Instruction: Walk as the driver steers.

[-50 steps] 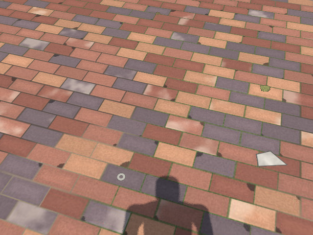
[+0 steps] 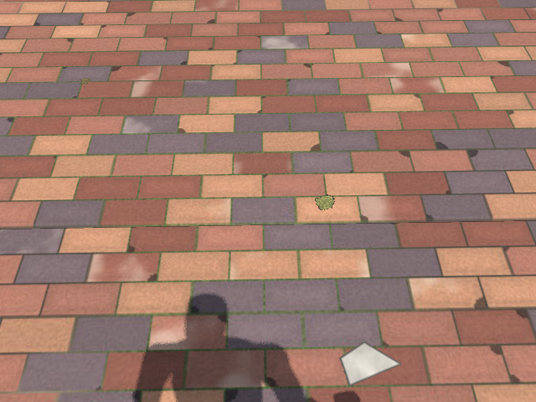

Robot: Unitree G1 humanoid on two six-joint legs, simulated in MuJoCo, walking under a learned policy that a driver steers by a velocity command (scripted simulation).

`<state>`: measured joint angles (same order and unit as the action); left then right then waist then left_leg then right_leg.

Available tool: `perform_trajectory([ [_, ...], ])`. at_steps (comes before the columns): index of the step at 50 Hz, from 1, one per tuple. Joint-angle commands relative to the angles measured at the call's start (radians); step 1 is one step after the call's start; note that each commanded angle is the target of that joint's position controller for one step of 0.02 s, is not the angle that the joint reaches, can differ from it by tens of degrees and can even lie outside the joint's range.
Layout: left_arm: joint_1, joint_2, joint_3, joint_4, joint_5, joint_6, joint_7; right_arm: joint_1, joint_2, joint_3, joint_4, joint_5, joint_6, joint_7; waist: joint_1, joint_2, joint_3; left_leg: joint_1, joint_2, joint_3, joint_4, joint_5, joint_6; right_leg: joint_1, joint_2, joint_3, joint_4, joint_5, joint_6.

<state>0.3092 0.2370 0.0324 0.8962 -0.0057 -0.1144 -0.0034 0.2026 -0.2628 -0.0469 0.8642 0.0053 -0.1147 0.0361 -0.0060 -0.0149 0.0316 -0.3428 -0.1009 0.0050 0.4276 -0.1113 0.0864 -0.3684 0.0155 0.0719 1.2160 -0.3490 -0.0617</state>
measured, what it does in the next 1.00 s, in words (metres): walks ahead, turning left: right foot, then left foot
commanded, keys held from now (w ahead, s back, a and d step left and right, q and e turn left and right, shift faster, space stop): w+q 0.54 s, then w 0.24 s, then w+e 0.22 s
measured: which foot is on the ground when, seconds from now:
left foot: down 0.00-0.36, up 0.38-0.84, down 0.86-1.00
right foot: up 0.00-0.32, down 0.34-0.88, up 0.90-1.00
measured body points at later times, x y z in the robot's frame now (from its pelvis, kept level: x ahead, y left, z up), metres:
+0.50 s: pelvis +0.27 -0.04 +0.01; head +0.29 -0.05 +0.46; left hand +0.34 +0.25 -0.09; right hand +0.42 -0.29 -0.12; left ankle +0.19 +0.08 -0.64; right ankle +0.33 -0.13 -0.73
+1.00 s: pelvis +0.49 +0.10 +0.00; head +0.51 +0.12 +0.45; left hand +0.42 +0.37 -0.14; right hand +0.73 -0.08 -0.09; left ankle +0.50 +0.20 -0.73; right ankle +0.47 -0.08 -0.64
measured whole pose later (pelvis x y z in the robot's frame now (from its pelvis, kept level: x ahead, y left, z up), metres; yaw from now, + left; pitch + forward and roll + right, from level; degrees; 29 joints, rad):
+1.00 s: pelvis +0.49 +0.10 +0.00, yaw +20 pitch +2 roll +0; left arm 0.33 0.29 0.05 0.90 -0.03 -0.07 0.00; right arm 0.18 -0.24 -0.04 0.70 0.00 -0.08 0.03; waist 0.03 -0.03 0.02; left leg -0.33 0.00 0.09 0.49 -0.19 0.05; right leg -0.44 -0.07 0.04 1.17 -0.36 -0.02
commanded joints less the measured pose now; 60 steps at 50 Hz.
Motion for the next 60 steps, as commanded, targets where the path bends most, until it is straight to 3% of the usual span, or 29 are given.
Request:
perform_trajectory([
  [1, -0.004, 0.096, 0.028, -0.098, 0.014, -0.024, 0.009, 0.013, -0.076, -0.009, -0.061, -0.006, -0.007, -0.001, 0.032, 0.024, -0.072, 0.218, 0.271, -0.406, -0.248, 0.087, 0.202, -0.235, -0.110, 0.041, -0.060, 0.074, 0.014],
  [3, -0.025, 0.079, 0.025, -0.117, 0.022, -0.011, 0.018, 0.047, -0.101, -0.015, -0.055, 0.006, -0.004, -0.011, 0.034, 0.052, -0.048, 0.144, 0.253, -0.344, -0.266, 0.131, 0.210, -0.228, -0.111, 0.010, -0.167, 0.083, 0.048],
  [6, -0.173, 0.063, 0.014, -0.171, 0.024, -0.004, 0.025, 0.106, -0.144, -0.029, -0.050, 0.011, 0.005, -0.034, -0.006, 0.058, -0.012, 0.069, 0.222, -0.291, -0.276, 0.104, 0.186, -0.211, -0.088, -0.013, -0.413, 0.248, 0.085],
  [11, -0.327, 0.074, 0.011, -0.222, 0.001, -0.014, 0.012, 0.196, -0.148, -0.034, -0.038, 0.025, 0.027, -0.044, -0.063, 0.097, -0.018, 0.064, 0.205, -0.308, -0.210, 0.024, 0.133, -0.079, -0.017, -0.013, -0.659, 0.426, 0.104],
  [14, -0.340, 0.122, 0.027, -0.244, -0.006, -0.027, 0.004, 0.196, -0.150, -0.037, -0.048, 0.026, 0.040, -0.052, -0.042, 0.112, -0.024, 0.148, 0.237, -0.403, -0.127, -0.036, 0.111, -0.030, -0.013, 0.016, -0.744, 0.338, 0.086],
  [16, -0.231, 0.154, 0.045, -0.219, -0.004, -0.036, 0.007, 0.167, -0.132, -0.035, -0.067, 0.020, 0.048, -0.055, 0.023, 0.125, -0.062, 0.149, 0.204, -0.419, -0.018, -0.007, 0.079, 0.119, -0.021, 0.003, -0.805, 0.276, 0.046],
  [17, -0.097, 0.194, 0.060, -0.198, 0.007, -0.041, 0.013, 0.144, -0.090, -0.020, -0.087, 0.012, 0.046, -0.051, 0.088, 0.092, -0.158, 0.075, 0.153, -0.366, 0.168, -0.011, 0.047, 0.323, -0.115, 0.071, -0.795, 0.248, -0.004],
  [18, 0.053, 0.259, 0.076, -0.183, 0.015, -0.033, 0.022, 0.174, -0.020, 0.000, -0.112, 0.004, 0.039, -0.052, 0.118, -0.085, -0.292, -0.134, 0.044, -0.228, 0.479, -0.240, -0.007, 0.610, -0.308, 0.305, -0.811, 0.176, -0.080],
  [19, 0.093, 0.293, 0.087, -0.154, 0.013, -0.017, 0.011, 0.287, -0.022, 0.007, -0.146, 0.034, 0.029, -0.049, 0.057, -0.391, -0.343, -0.409, 0.020, -0.154, 0.715, -0.499, -0.025, 0.734, -0.478, 0.720, -0.903, -0.032, -0.202],
  [20, 0.035, 0.182, 0.064, -0.182, 0.008, -0.017, 0.007, 0.265, -0.121, -0.015, -0.116, 0.046, 0.035, -0.051, 0.068, -0.216, -0.227, -0.480, 0.094, -0.193, 0.834, -0.421, -0.037, 0.632, -0.443, 0.670, -0.927, -0.128, -0.179],
  [21, -0.006, 0.134, 0.050, -0.189, 0.003, -0.014, 0.006, 0.179, -0.147, -0.025, -0.125, 0.037, 0.043, -0.049, 0.076, -0.109, -0.124, -0.479, 0.125, -0.170, 0.850, -0.327, -0.043, 0.511, -0.392, 0.480, -0.931, -0.047, -0.137],
  [22, -0.061, 0.123, 0.044, -0.192, 0.009, -0.011, 0.002, 0.148, -0.126, -0.026, -0.130, 0.026, 0.048, -0.049, 0.049, -0.042, -0.080, -0.433, 0.156, -0.154, 0.823, -0.254, -0.052, 0.403, -0.339, 0.363, -0.960, 0.069, -0.116],
  [24, -0.104, 0.103, 0.038, -0.180, 0.016, -0.010, -0.002, 0.123, -0.097, -0.031, -0.147, 0.021, 0.060, -0.039, 0.016, -0.073, -0.030, -0.377, 0.202, -0.137, 0.765, -0.183, -0.059, 0.283, -0.275, 0.204, -1.013, 0.210, -0.103],
  [27, -0.084, 0.126, 0.051, -0.152, 0.012, -0.022, -0.005, 0.095, -0.065, -0.027, -0.180, 0.020, 0.073, -0.030, 0.010, -0.069, -0.027, -0.391, 0.214, -0.117, 0.732, -0.103, -0.075, 0.263, -0.260, 0.075, -1.051, 0.371, -0.126],
  [34, -0.004, 0.179, 0.058, -0.086, -0.006, -0.006, -0.004, -0.105, -0.028, -0.003, -0.252, 0.008, 0.051, -0.006, 0.060, -0.034, 0.014, -0.349, 0.188, -0.050, 0.320, 0.135, -0.064, 0.293, -0.241, -0.076, -1.072, 0.451, -0.127],
  [39, 0.083, 0.215, 0.061, -0.026, -0.023, 0.023, -0.004, -0.234, -0.045, 0.000, -0.318, 0.018, 0.042, 0.016, 0.081, -0.061, 0.048, -0.327, 0.163, 0.006, 0.179, 0.016, -0.024, 0.415, -0.299, -0.068, -1.020, 0.485, -0.110],
  [41, 0.079, 0.232, 0.060, -0.013, -0.029, 0.036, -0.002, -0.181, -0.079, -0.015, -0.315, 0.013, 0.035, 0.015, 0.024, -0.090, 0.009, -0.178, 0.118, 0.038, 0.118, -0.049, 0.009, 0.424, -0.298, -0.064, -0.921, 0.712, -0.093],
  [42, 0.064, 0.233, 0.057, -0.010, -0.032, 0.042, 0.000, -0.052, -0.114, -0.037, -0.278, 0.009, 0.032, 0.010, -0.056, -0.085, -0.067, 0.021, 0.083, 0.063, 0.062, 0.000, 0.034, 0.388, -0.262, -0.097, -0.775, 0.851, -0.072],
  [43, 0.060, 0.211, 0.045, -0.020, -0.024, 0.039, 0.003, 0.118, -0.178, -0.067, -0.230, 0.002, 0.033, -0.004, -0.131, -0.065, -0.183, 0.316, 0.131, 0.008, 0.089, 0.055, 0.066, 0.234, -0.212, -0.124, -0.562, 0.779, -0.035],
  [44, 0.116, 0.108, 0.010, -0.062, -0.001, 0.021, -0.004, 0.270, -0.294, -0.093, -0.213, -0.027, 0.040, -0.023, -0.142, 0.146, -0.366, 0.738, 0.433, -0.384, 0.099, 0.040, 0.187, -0.154, -0.085, -0.157, -0.151, 0.308, 0.030],
  [45, 0.157, 0.092, 0.003, -0.041, -0.014, 0.000, -0.009, 0.286, -0.255, -0.079, -0.207, -0.019, 0.043, -0.024, -0.127, 0.238, -0.498, 0.785, 0.559, -0.709, -0.059, -0.032, 0.260, -0.303, 0.003, 0.015, 0.059, -0.235, 0.041],
  [46, 0.080, 0.189, 0.037, -0.056, -0.047, -0.003, -0.010, 0.233, -0.189, -0.058, -0.204, -0.016, 0.041, -0.020, -0.128, 0.151, -0.335, 0.645, 0.517, -0.570, -0.087, -0.070, 0.206, -0.384, -0.049, 0.068, 0.123, -0.189, 0.033],
  [47, 0.015, 0.182, 0.038, -0.080, -0.052, 0.001, -0.007, 0.160, -0.147, -0.044, -0.202, -0.006, 0.038, -0.018, -0.091, 0.136, -0.205, 0.497, 0.470, -0.408, -0.112, -0.058, 0.164, -0.399, -0.097, 0.030, 0.088, -0.102, 0.029],
  [48, -0.009, 0.163, 0.039, -0.079, -0.037, 0.012, 0.001, 0.089, -0.105, -0.032, -0.198, -0.004, 0.031, -0.011, -0.053, 0.101, -0.126, 0.361, 0.419, -0.302, -0.158, -0.028, 0.137, -0.363, -0.130, 0.016, 0.030, -0.026, 0.036],
  [49, 0.010, 0.153, 0.046, -0.071, -0.025, 0.029, 0.007, 0.041, -0.073, -0.026, -0.196, -0.005, 0.020, -0.007, -0.015, 0.130, -0.086, 0.266, 0.378, -0.214, -0.201, -0.008, 0.113, -0.305, -0.157, 0.022, -0.015, 0.036, 0.040],
  [51, 0.060, 0.102, 0.042, -0.052, -0.026, 0.059, 0.007, 0.006, -0.063, -0.032, -0.177, -0.015, 0.000, -0.004, 0.024, 0.126, -0.059, 0.166, 0.353, -0.121, -0.264, 0.058, 0.110, -0.229, -0.163, 0.021, -0.022, 0.112, 0.049],
  [53, 0.040, 0.090, 0.045, -0.065, -0.027, 0.073, 0.010, 0.011, -0.076, -0.040, -0.150, -0.024, -0.011, -0.010, 0.035, 0.099, -0.028, 0.152, 0.352, -0.041, -0.289, 0.146, 0.109, -0.267, -0.161, 0.040, -0.050, 0.178, 0.056],
  [56, -0.033, 0.085, 0.047, -0.096, -0.020, 0.073, 0.008, 0.046, -0.088, -0.047, -0.112, -0.028, -0.011, -0.029, 0.022, 0.082, 0.005, 0.199, 0.349, 0.040, -0.298, 0.195, 0.103, -0.347, -0.149, 0.063, -0.179, 0.305, 0.063],
  [60, -0.164, 0.061, 0.034, -0.143, -0.011, 0.066, -0.020, 0.072, -0.128, -0.057, -0.086, -0.018, 0.000, -0.045, -0.021, 0.057, 0.045, 0.252, 0.356, 0.125, -0.313, 0.189, 0.084, -0.345, -0.137, -0.008, -0.401, 0.435, 0.048],
])
Keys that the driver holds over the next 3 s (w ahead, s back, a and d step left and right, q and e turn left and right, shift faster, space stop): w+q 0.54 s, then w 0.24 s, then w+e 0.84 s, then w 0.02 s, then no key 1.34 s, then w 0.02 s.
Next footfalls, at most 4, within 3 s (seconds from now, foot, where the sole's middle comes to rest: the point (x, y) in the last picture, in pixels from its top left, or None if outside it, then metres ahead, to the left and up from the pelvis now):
0.34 right None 0.37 -0.13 -0.77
0.86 left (192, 375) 0.54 0.22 -0.77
1.42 right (256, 255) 0.89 0.06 -0.77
1.88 left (200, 185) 1.16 0.25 -0.77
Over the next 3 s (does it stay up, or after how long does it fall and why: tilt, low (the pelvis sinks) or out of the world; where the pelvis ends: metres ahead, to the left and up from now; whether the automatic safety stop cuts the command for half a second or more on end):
stays up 1.08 0.13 0.00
